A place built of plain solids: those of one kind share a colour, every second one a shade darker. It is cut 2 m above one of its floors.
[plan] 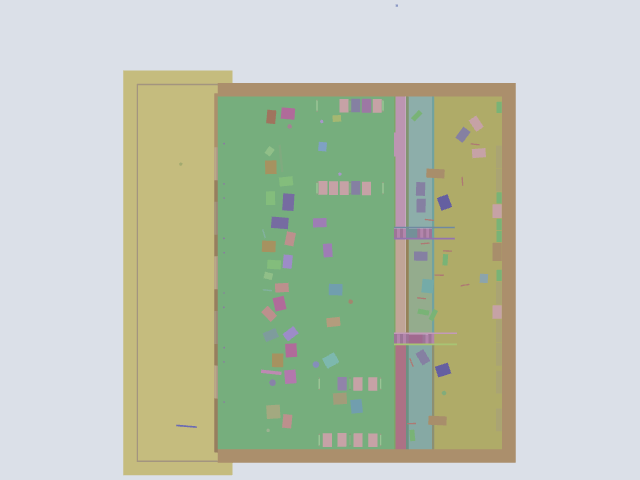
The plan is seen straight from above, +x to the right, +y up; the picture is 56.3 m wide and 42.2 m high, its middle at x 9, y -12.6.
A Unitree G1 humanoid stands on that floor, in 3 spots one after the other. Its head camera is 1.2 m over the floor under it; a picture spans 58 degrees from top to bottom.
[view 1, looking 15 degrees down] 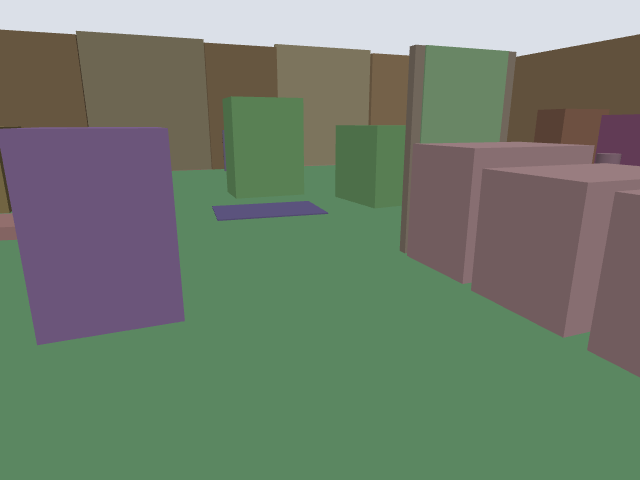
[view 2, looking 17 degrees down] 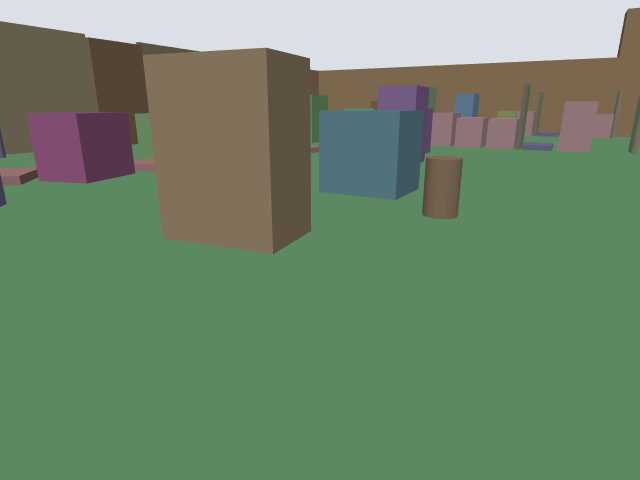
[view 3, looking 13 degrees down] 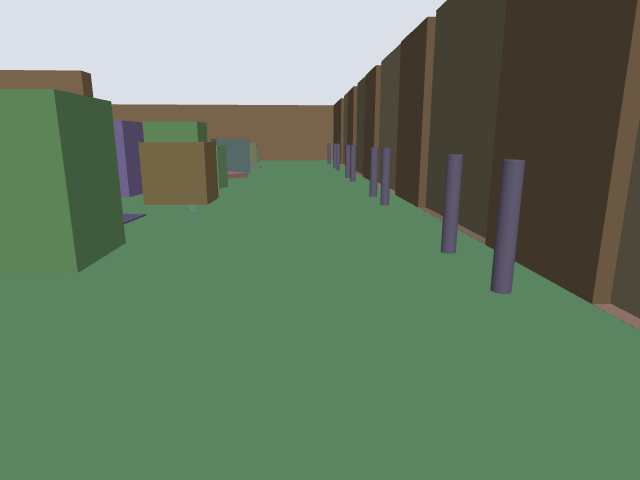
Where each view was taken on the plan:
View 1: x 12.20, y -10.77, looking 159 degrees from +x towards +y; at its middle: floor_hall_concrete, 4.64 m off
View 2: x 12.86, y -23.01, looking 119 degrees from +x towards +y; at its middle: floor_hall_concrete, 4.10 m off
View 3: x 2.21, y -4.39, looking -93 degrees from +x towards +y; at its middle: floor_hall_concrete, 5.33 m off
